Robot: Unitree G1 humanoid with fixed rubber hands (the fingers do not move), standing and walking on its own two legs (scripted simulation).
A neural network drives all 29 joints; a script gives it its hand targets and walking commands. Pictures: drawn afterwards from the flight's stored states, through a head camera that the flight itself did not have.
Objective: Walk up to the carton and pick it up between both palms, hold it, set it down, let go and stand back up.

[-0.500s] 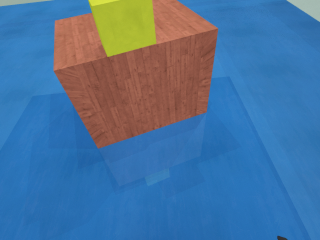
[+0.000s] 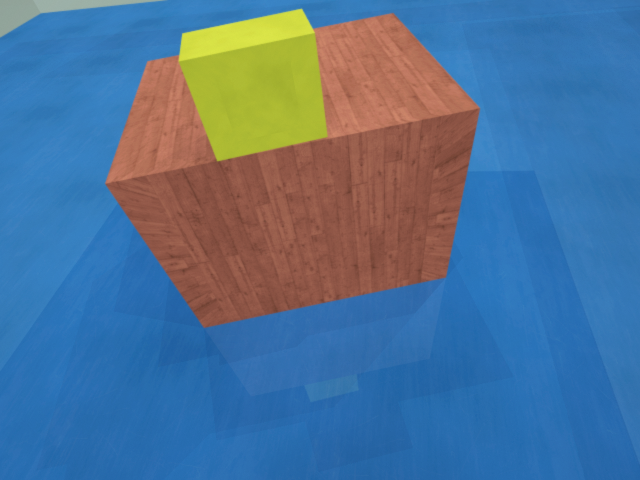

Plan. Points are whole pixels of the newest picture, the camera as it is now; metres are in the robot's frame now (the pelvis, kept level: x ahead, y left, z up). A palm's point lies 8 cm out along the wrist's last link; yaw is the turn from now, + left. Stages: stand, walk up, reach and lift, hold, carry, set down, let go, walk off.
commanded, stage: walk up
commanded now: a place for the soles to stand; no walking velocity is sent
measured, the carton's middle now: (258, 87) +0.95 +0.19 +0.06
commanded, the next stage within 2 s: none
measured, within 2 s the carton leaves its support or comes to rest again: neither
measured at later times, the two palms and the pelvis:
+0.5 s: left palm (94, 454) +0.20 +0.35 -0.10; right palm (540, 379) +0.30 -0.27 -0.09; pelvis +0.17 +0.04 +0.00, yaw +6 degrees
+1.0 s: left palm (165, 348) +0.34 +0.28 -0.07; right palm (531, 282) +0.49 -0.33 -0.13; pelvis +0.35 -0.05 +0.00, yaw +10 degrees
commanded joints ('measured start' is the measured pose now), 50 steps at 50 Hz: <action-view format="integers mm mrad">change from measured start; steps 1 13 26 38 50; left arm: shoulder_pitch -8 56 -79 -237 31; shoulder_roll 271 132 226 197 254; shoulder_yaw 95 37 70 55 93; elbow -96 -161 -96 -146 -88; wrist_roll -3 -15 -11 -6 -10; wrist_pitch -45 -9 32 -21 -42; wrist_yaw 24 6 -20 -1 55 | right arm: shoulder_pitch -128 209 87 141 -29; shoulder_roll -105 -239 -193 -189 -113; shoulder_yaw -24 -90 -70 -64 -17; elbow -118 -37 -50 -67 -89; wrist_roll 28 -21 27 7 29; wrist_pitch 11 -9 -47 -16 9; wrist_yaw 31 2 -4 -5 12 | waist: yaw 9 -110 -54 -132 23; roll -261 193 -37 36 -246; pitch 35 -233 63 -36 -4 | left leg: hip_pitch -192 738 310 680 -209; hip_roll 54 303 205 226 41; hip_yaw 32 -569 -265 -285 -81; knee -276 -818 -972 -673 -76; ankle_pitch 130 -51 117 673 19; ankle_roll -91 50 -25 138 -81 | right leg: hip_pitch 276 -294 -218 -302 389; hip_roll -122 108 -11 51 -145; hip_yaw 95 6 109 78 186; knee -285 529 343 14 -178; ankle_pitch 457 -193 105 -88 843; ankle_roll -66 -37 -14 -23 -75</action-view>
